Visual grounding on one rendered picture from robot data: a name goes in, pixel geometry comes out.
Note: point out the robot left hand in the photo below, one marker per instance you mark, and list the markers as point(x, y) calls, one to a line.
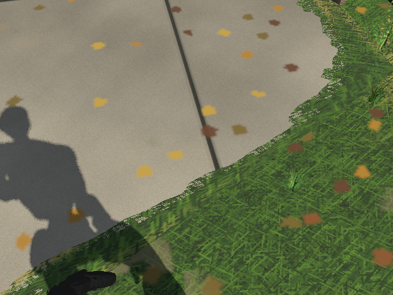
point(82, 282)

